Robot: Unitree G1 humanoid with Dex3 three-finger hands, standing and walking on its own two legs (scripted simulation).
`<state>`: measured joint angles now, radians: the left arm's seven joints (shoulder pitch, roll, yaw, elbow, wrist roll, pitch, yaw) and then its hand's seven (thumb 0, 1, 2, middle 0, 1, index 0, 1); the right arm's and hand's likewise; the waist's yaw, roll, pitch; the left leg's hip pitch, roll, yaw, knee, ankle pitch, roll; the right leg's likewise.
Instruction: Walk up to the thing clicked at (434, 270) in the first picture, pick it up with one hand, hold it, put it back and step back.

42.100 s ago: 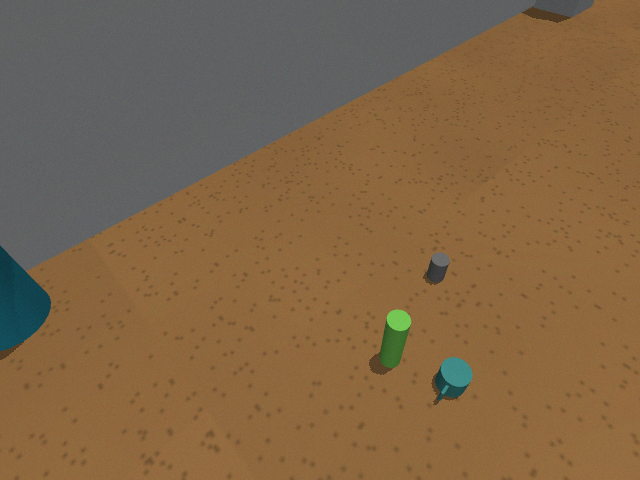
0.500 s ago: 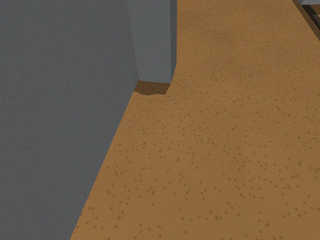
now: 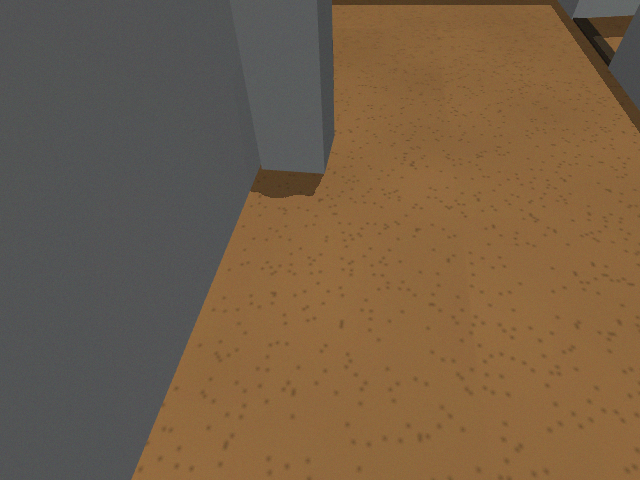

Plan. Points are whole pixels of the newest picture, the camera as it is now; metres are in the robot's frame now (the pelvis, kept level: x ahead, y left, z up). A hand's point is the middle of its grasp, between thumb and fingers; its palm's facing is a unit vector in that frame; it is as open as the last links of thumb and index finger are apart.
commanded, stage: stand
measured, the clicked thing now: out of the picture -1.34 -0.30 -0.73
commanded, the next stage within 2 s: walk up in 0.92 s
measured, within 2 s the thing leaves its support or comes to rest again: neither
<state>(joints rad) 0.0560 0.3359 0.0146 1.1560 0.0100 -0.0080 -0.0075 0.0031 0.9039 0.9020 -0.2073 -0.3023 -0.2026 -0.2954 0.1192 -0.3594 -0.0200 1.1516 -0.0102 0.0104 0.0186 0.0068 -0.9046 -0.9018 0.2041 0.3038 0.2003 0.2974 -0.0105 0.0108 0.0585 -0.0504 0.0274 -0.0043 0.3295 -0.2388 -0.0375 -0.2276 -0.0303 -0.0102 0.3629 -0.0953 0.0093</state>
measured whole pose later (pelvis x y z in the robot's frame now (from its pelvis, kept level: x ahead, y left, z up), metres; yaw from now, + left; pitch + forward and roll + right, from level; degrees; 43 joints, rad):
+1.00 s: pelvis +0.01 +0.00 -0.01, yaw -4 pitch -1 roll +0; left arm 0.14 0.33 0.04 1.04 0.03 0.01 -0.01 0.00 0.90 0.90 -0.21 -0.30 -0.20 -0.30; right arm 0.08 -0.40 -0.05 1.04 -0.02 0.03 0.03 0.01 -0.90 -0.90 0.21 0.30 0.20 0.30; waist 0.03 0.04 0.10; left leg -0.14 0.02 -0.02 0.54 -0.42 -0.02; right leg -0.29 0.01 0.05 0.43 -0.13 -0.01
